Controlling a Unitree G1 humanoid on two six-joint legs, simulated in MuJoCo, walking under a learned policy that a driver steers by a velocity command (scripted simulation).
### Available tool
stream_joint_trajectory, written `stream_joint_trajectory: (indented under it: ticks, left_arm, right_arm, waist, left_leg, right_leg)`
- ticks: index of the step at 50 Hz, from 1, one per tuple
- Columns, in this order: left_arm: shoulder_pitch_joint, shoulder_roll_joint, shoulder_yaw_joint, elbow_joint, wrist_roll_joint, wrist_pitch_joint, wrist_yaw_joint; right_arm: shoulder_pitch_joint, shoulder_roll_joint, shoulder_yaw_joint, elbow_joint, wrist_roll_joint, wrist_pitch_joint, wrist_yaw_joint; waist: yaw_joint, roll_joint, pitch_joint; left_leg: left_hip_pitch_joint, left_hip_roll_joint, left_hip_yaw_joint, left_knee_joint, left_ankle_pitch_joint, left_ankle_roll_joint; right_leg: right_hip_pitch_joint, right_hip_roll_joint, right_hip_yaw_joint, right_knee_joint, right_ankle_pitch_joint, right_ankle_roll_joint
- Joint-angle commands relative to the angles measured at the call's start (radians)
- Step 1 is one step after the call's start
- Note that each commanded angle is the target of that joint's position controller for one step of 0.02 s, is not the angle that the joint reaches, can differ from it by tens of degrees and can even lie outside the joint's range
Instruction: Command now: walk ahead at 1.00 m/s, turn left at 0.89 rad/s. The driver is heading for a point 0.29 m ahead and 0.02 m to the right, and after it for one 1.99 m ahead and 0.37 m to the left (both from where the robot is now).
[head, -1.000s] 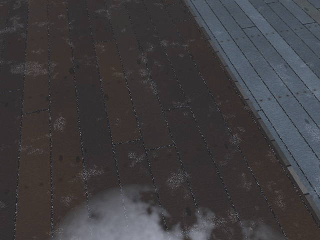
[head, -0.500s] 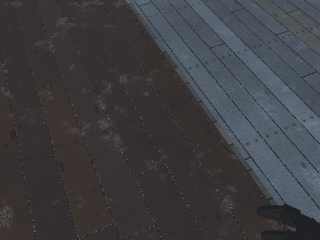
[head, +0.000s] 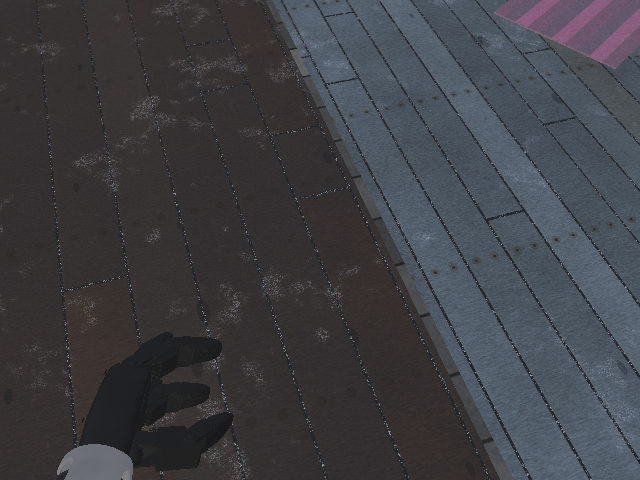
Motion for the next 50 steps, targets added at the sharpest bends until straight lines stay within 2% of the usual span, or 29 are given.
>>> stream_joint_trajectory:
  ticks: [1,2,3,4,5,6,10,14,17,20,22,23,24,25,26,27,30,34,36,38,41,43,44,45,46,47,48,49,50]
  left_arm:
    - [0.441,0.247,0.107,0.045,-0.001,-0.018,0.049]
    - [0.606,0.314,0.133,0.067,0.04,-0.016,0.068]
    - [0.538,0.363,0.15,0.074,0.037,-0.006,0.052]
    - [0.447,0.238,0.139,0.059,0.024,0.0,0.043]
    - [0.407,0.152,0.12,0.073,0.016,-0.001,0.035]
    - [0.413,0.129,0.115,0.101,0.023,-0.003,0.03]
    - [0.486,0.091,0.104,0.211,-0.009,-0.039,0.013]
    - [0.449,0.147,0.114,0.228,-0.02,-0.048,0.008]
    - [0.507,0.2,0.12,0.259,-0.032,-0.047,0.0]
    - [0.574,0.274,0.129,0.3,-0.026,-0.033,0.011]
    - [0.558,0.308,0.131,0.307,-0.025,-0.004,0.03]
    - [0.571,0.254,0.117,0.286,-0.02,0.0,0.031]
    - [0.681,0.085,0.084,0.233,-0.036,-0.002,0.01]
    - [0.563,0.198,0.106,0.207,-0.035,-0.011,0.018]
    - [0.462,0.191,0.106,0.181,-0.041,-0.015,0.019]
    - [0.441,0.163,0.093,0.179,-0.032,-0.016,0.015]
    - [0.486,0.116,0.083,0.2,0.003,0.029,-0.006]
    - [0.238,0.084,0.069,0.102,0.008,0.041,-0.025]
    - [0.164,0.072,0.058,0.073,-0.004,0.032,-0.037]
    - [0.117,0.071,0.054,0.065,-0.017,0.028,-0.048]
    - [0.101,0.113,0.067,0.065,-0.011,0.029,-0.034]
    - [0.228,0.161,0.088,0.094,-0.004,0.031,-0.012]
    - [0.423,0.194,0.106,0.153,-0.005,0.034,0.003]
    - [0.625,0.245,0.13,0.207,0.005,0.039,0.022]
    - [0.67,0.376,0.17,0.209,0.037,0.037,0.035]
    - [0.659,0.332,0.167,0.212,0.007,0.041,0.016]
    - [0.547,0.284,0.161,0.219,-0.003,0.035,0.011]
    - [0.497,0.218,0.149,0.226,-0.01,0.027,0.006]
    - [0.467,0.183,0.14,0.235,-0.004,0.021,0.007]
  right_arm:
    - [-0.127,-0.217,-0.051,-0.091,-0.009,-0.024,-0.002]
    - [-0.11,-0.062,-0.013,-0.125,0.004,-0.033,-0.005]
    - [-0.015,-0.044,0.011,-0.177,0.037,-0.023,-0.006]
    - [-0.1,-0.107,0.006,-0.139,0.002,-0.006,-0.014]
    - [-0.188,-0.11,0.006,-0.142,-0.022,0.0,-0.003]
    - [-0.244,-0.093,0.01,-0.151,-0.036,0.005,0.01]
    - [-0.317,-0.021,0.036,-0.217,-0.055,0.036,0.039]
    - [-0.495,-0.048,0.057,-0.311,-0.059,0.03,0.064]
    - [-0.581,-0.046,0.071,-0.327,-0.046,0.021,0.084]
    - [-0.536,-0.093,0.059,-0.306,-0.061,0.017,0.059]
    - [-0.197,-0.153,0.026,-0.202,-0.071,0.018,0.029]
    - [-0.047,-0.229,-0.002,-0.159,-0.084,0.02,0.008]
    - [-0.08,-0.333,-0.026,-0.166,-0.094,0.02,-0.005]
    - [-0.061,-0.295,-0.029,-0.176,-0.053,0.022,-0.005]
    - [-0.128,-0.249,-0.02,-0.145,-0.047,0.017,-0.009]
    - [-0.164,-0.201,-0.012,-0.134,-0.042,0.008,-0.006]
    - [-0.203,-0.104,0.016,-0.114,-0.036,-0.015,-0.003]
    - [-0.143,-0.101,0.015,-0.068,-0.014,-0.041,0.003]
    - [-0.154,-0.108,0.013,-0.068,-0.004,-0.055,0.008]
    - [-0.12,-0.144,0.007,-0.051,0.01,-0.069,0.008]
    - [-0.074,-0.188,0.004,-0.013,0.0,-0.063,0.002]
    - [-0.058,-0.234,-0.003,0.008,-0.032,-0.037,-0.016]
    - [-0.083,-0.248,-0.006,0.011,-0.049,-0.018,-0.029]
    - [-0.11,-0.227,0.001,0.004,-0.059,-0.01,-0.036]
    - [0.029,-0.05,0.041,-0.043,-0.017,-0.02,-0.014]
    - [0.01,-0.091,0.037,-0.045,-0.007,-0.037,-0.009]
    - [-0.137,-0.115,0.035,-0.084,-0.009,-0.04,-0.016]
    - [-0.206,-0.114,0.042,-0.099,-0.017,-0.043,-0.012]
    - [-0.233,-0.095,0.048,-0.102,-0.027,-0.037,-0.005]
  waist:
    - [0.321,0.062,-0.276]
    - [0.337,-0.139,-0.417]
    - [0.24,-0.396,-0.531]
    - [0.247,-0.214,-0.361]
    - [0.252,-0.09,-0.211]
    - [0.242,-0.018,-0.134]
    - [0.161,-0.083,-0.03]
    - [0.136,-0.068,0.065]
    - [0.163,-0.034,0.102]
    - [0.124,-0.084,0.019]
    - [-0.049,-0.108,-0.169]
    - [-0.088,-0.053,-0.271]
    - [0.067,0.255,-0.387]
    - [-0.002,0.13,-0.425]
    - [0.049,0.086,-0.201]
    - [0.087,0.034,-0.1]
    - [0.195,0.045,-0.027]
    - [0.178,0.048,0.121]
    - [0.179,0.033,0.125]
    - [0.163,0.019,0.122]
    - [0.164,0.022,0.085]
    - [0.234,0.087,-0.039]
    - [0.328,0.099,-0.141]
    - [0.421,0.087,-0.229]
    - [0.306,-0.223,-0.383]
    - [0.313,-0.231,-0.483]
    - [0.278,-0.139,-0.26]
    - [0.255,-0.022,-0.147]
    - [0.219,0.016,-0.079]
  left_leg:
    - [-0.364,0.11,-0.064,0.536,0.849,-0.003]
    - [-0.59,0.041,0.046,0.878,0.232,-0.002]
    - [-0.794,0.015,0.14,1.084,-0.058,-0.019]
    - [-0.88,0.103,0.161,1.097,0.066,-0.009]
    - [-0.879,0.13,0.178,1.043,0.141,-0.017]
    - [-0.859,0.147,0.184,1.006,0.153,-0.022]
    - [-0.875,0.182,0.155,0.888,0.101,-0.038]
    - [-0.833,0.186,0.216,0.582,0.331,-0.054]
    - [-0.59,0.142,0.349,0.382,0.471,-0.025]
    - [-0.493,0.065,0.415,0.314,0.357,0.021]
    - [-0.114,0.029,0.391,0.253,0.281,0.059]
    - [0.142,0.176,0.223,0.276,0.106,0.073]
    - [0.369,0.489,-0.315,0.166,-0.11,0.152]
    - [0.344,0.487,-0.52,0.019,-0.121,0.154]
    - [0.189,0.438,-0.323,-0.005,0.019,0.139]
    - [0.029,0.402,-0.215,-0.028,0.153,0.134]
    - [-0.25,0.325,-0.056,-0.122,0.211,0.119]
    - [-0.317,0.264,0.1,-0.26,0.33,0.117]
    - [-0.37,0.216,0.201,-0.29,0.454,0.086]
    - [-0.365,0.247,0.225,-0.375,0.565,0.076]
    - [-0.113,0.271,0.278,-0.284,0.985,0.039]
    - [0.009,0.301,0.291,-0.014,1.359,0.012]
    - [-0.023,0.303,0.302,0.235,1.386,0.001]
    - [-0.185,0.265,0.316,0.552,1.208,-0.008]
    - [-0.571,0.108,0.316,1.061,0.442,-0.045]
    - [-0.742,0.008,0.182,1.203,-0.022,-0.028]
    - [-0.854,0.098,0.175,1.209,0.079,-0.012]
    - [-0.843,0.148,0.187,1.126,0.152,-0.012]
    - [-0.803,0.181,0.186,1.057,0.159,-0.014]
  right_leg:
    - [0.787,-0.046,0.04,0.038,-0.204,-0.044]
    - [1.043,-0.337,0.348,0.017,-0.511,-0.095]
    - [1.107,-0.492,0.847,-0.157,-0.645,-0.201]
    - [0.971,-0.407,0.752,-0.189,-0.743,-0.199]
    - [0.819,-0.345,0.565,-0.194,-0.607,-0.183]
    - [0.71,-0.303,0.45,-0.21,-0.432,-0.174]
    - [0.56,-0.244,0.234,-0.281,-0.144,-0.163]
    - [0.431,-0.178,-0.004,-0.411,-0.043,-0.134]
    - [0.363,-0.173,-0.1,-0.526,0.126,-0.13]
    - [0.599,-0.198,-0.159,-0.305,0.772,-0.115]
    - [0.548,-0.186,-0.188,0.162,0.886,-0.09]
    - [0.338,-0.139,-0.173,0.515,0.521,-0.085]
    - [-0.025,0.033,-0.105,0.927,-0.5,-0.056]
    - [-0.133,0.044,0.042,1.013,-0.466,-0.086]
    - [-0.205,-0.019,0.019,0.962,-0.339,-0.086]
    - [-0.171,-0.05,0.006,0.883,-0.298,-0.081]
    - [-0.018,-0.103,0.01,0.745,-0.323,-0.049]
    - [-0.144,-0.137,-0.052,0.493,-0.157,-0.023]
    - [-0.013,-0.113,-0.084,0.278,0.035,-0.035]
    - [0.137,-0.073,-0.121,0.156,0.194,-0.064]
    - [0.163,0.002,-0.167,0.069,0.149,-0.105]
    - [0.297,0.081,-0.181,0.086,-0.043,-0.132]
    - [0.488,0.101,-0.172,0.085,-0.132,-0.148]
    - [0.727,0.027,-0.103,0.111,-0.229,-0.168]
    - [1.043,-0.306,0.401,0.069,-0.502,-0.298]
    - [1.088,-0.367,0.82,-0.169,-0.622,-0.327]
    - [0.942,-0.317,0.662,-0.195,-0.581,-0.293]
    - [0.77,-0.289,0.507,-0.213,-0.467,-0.273]
    - [0.633,-0.246,0.405,-0.242,-0.412,-0.248]
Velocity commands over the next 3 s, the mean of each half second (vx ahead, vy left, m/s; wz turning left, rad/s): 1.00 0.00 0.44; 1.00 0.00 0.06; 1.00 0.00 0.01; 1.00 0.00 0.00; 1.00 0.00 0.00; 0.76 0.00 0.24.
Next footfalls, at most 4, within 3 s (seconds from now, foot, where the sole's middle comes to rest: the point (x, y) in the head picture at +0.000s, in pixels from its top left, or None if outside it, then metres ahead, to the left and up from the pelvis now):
0.02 right None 0.23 -0.15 -0.76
0.46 left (210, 422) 0.58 0.15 -0.76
0.90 right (227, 233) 1.08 0.08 -0.76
1.36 left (115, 139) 1.47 0.38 -0.76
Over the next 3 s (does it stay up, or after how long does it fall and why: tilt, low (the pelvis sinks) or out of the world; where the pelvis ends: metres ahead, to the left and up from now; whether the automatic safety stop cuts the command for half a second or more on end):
stays up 2.81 0.59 0.02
